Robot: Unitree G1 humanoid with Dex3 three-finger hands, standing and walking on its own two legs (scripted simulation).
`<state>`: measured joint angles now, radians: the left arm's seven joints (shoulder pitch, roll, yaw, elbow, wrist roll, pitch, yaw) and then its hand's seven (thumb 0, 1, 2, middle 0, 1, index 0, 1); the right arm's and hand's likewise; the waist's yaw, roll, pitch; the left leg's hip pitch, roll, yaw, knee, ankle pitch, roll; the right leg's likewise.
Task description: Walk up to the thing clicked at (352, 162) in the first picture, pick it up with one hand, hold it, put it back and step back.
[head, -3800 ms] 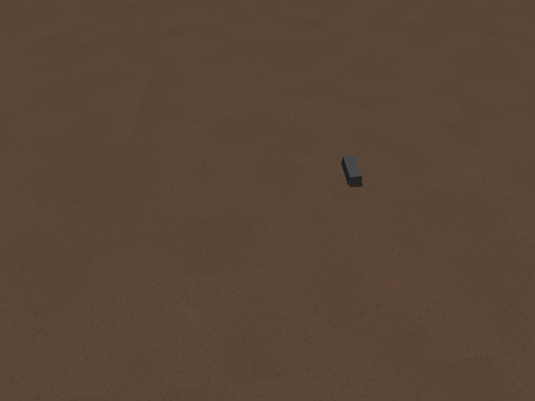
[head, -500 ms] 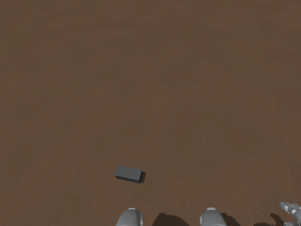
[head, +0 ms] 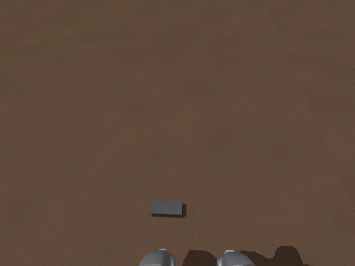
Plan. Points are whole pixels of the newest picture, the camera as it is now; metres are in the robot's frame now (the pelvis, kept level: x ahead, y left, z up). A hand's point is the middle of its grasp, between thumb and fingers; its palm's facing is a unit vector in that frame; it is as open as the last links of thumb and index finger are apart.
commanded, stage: walk up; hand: left
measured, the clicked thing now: (167, 209) +0.47 +0.15 -0.71
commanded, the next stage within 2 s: stand in 1.82 s
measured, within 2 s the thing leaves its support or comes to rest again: neither
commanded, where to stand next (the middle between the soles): +0.08 -0.01 m, yaw -5 degrees
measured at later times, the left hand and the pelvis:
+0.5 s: hand out of the picture +0.15 +0.30 -0.13, palm faces -0.17 -0.90 -0.39, open 7.4 cm; pelvis +0.02 +0.03 +0.01, yaw -8 degrees
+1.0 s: hand (96, 248) +0.19 +0.24 -0.11, palm faces -0.12 -0.93 -0.36, open 7.4 cm; pelvis +0.04 +0.01 +0.04, yaw -8 degrees
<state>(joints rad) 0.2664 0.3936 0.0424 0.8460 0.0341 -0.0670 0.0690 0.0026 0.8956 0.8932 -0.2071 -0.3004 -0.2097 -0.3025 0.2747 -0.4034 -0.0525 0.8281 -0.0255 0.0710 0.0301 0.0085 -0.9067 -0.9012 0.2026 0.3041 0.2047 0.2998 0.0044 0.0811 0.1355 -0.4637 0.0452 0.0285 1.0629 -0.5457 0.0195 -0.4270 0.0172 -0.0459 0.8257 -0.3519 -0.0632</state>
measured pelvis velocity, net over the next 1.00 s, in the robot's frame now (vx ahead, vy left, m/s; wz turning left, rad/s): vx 0.04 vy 0.01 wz -0.13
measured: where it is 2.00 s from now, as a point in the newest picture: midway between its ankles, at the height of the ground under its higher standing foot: outside the picture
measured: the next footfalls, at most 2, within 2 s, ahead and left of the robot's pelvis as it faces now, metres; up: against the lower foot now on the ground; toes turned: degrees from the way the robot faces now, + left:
left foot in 0.06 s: +0.10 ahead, +0.16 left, +0.00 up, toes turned -5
right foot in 0.44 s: +0.08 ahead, -0.11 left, +0.00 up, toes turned -8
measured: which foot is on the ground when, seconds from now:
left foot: up 0.00-0.04, down 0.06-1.00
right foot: down 0.00-0.08, up 0.10-0.42, down 0.44-1.00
